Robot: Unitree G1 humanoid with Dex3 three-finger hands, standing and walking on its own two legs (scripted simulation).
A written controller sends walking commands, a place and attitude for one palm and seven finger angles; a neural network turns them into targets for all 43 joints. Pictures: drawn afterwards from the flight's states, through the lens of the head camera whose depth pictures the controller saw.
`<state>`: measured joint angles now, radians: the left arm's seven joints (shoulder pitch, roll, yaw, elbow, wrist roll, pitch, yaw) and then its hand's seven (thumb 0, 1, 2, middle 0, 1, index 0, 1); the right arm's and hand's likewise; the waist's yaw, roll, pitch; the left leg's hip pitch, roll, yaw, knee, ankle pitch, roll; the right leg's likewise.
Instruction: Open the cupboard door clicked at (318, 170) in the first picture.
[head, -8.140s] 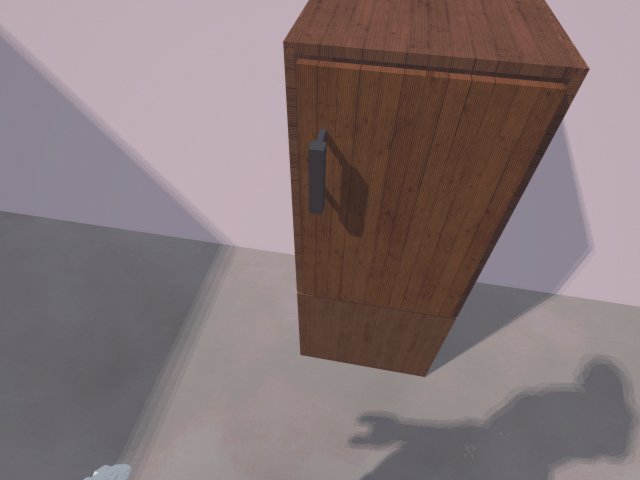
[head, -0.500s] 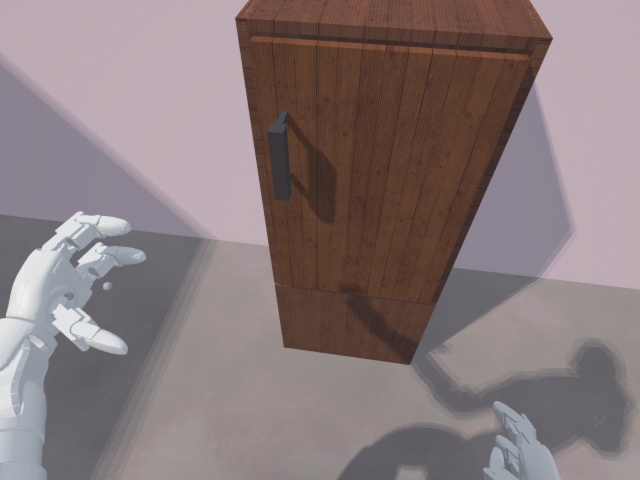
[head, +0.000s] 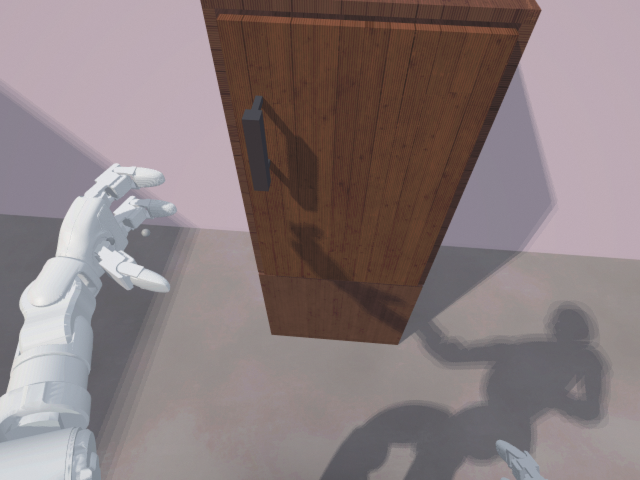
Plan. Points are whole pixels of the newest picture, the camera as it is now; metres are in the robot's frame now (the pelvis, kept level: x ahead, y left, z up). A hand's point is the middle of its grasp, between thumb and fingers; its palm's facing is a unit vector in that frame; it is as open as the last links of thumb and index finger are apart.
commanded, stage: move the hooked fingers beside the handle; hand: left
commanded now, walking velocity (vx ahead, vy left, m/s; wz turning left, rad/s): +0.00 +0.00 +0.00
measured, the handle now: (260, 144) +0.57 +0.11 +0.09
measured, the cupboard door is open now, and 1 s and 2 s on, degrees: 0 0 0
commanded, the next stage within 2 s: slide the fingers in behind the handle in 1.80 s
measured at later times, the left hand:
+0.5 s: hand (184, 188) +0.46 +0.20 +0.10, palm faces -0.09 -1.00 -0.01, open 14.0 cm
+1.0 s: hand (215, 154) +0.53 +0.17 +0.10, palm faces -0.08 -1.00 -0.01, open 14.0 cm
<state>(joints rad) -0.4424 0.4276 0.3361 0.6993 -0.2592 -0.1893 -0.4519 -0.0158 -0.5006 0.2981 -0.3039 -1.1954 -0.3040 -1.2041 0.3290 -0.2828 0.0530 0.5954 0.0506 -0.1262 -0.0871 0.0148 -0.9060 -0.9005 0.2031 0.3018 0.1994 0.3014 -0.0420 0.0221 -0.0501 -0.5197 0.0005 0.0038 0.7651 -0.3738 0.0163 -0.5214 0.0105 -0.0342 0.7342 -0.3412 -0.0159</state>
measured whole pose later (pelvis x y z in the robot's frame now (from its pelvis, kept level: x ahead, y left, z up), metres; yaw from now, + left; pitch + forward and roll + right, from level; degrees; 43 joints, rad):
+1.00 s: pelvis +0.00 +0.00 -0.02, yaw -2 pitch +18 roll -2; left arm -1.04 0.58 0.39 1.28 -0.08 -0.30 -0.32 -0.02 -0.50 0.30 -0.30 -1.20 -0.30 -1.20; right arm 0.42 -0.29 0.05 0.63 0.00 0.01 -0.03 0.01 -0.91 -0.90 0.20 0.30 0.20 0.30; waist -0.19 0.02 -0.07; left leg -0.78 0.03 0.01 0.89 -0.41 0.01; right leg -0.78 0.04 -0.03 0.83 -0.36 -0.02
